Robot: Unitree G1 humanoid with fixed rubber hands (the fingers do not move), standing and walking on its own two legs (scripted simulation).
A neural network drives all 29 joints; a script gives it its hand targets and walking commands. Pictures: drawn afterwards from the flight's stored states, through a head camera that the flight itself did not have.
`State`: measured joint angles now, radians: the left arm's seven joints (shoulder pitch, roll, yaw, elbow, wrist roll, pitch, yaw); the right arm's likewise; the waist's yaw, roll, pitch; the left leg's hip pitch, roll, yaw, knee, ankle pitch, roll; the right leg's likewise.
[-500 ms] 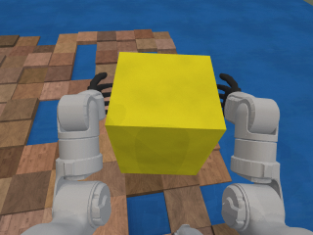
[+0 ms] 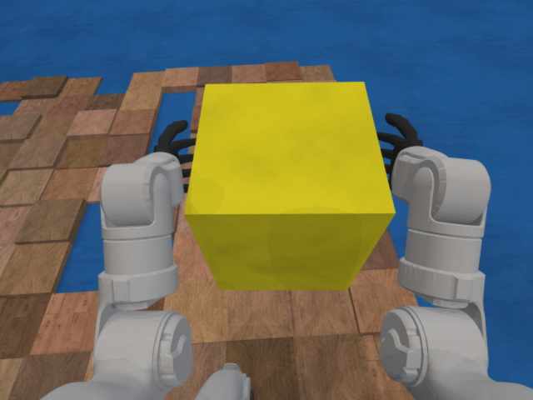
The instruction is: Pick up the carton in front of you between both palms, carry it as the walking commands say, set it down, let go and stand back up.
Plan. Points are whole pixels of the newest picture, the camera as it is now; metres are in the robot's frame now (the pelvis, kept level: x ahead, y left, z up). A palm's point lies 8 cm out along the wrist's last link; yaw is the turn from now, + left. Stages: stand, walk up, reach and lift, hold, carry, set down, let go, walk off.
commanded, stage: carry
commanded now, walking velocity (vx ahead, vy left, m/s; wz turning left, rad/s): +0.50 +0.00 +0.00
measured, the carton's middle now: (283, 197) +0.39 +0.01 +0.10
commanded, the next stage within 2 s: none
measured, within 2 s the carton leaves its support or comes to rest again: neither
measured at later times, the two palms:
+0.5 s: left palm (219, 33) +0.69 +0.14 +0.20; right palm (387, 35) +0.68 -0.16 +0.20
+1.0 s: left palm out of the picture +0.98 +0.16 +0.18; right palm out of the picture +0.99 -0.14 +0.19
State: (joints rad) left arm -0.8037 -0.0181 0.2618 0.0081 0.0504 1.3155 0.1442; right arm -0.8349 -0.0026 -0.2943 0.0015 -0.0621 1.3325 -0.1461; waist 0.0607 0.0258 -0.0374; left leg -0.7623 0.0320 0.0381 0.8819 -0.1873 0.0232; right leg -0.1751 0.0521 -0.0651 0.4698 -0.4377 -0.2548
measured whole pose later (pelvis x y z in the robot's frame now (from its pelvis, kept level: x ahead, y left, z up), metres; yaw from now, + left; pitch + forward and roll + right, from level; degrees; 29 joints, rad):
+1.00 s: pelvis +0.61 -0.01 +0.02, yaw +1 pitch +5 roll +2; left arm -0.84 0.05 0.28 0.14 0.04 1.34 0.14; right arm -0.89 0.01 -0.28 0.18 -0.08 1.30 -0.14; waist 0.01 -0.04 -0.06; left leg -0.53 -0.02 0.12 0.65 0.03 0.10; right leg -0.34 0.00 -0.04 0.95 -0.38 -0.05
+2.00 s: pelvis +1.18 -0.04 +0.02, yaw +0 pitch +5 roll +0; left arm -0.65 0.02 0.20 0.11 0.04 1.22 0.12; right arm -0.60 0.04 -0.19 0.07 -0.06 1.19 -0.14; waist -0.06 -0.02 -0.07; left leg -0.32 0.01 0.12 0.52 0.08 0.13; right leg -0.57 0.00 -0.04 1.07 -0.35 -0.01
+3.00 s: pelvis +1.78 -0.06 -0.01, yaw +2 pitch +4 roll -1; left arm -0.80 0.01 0.23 0.07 0.07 1.31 0.14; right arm -0.79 -0.04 -0.23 0.07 -0.01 1.29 -0.15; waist -0.03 0.03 -0.08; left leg -0.12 0.06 0.11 0.69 -0.28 0.01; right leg -0.57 0.00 -0.13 0.58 -0.07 -0.07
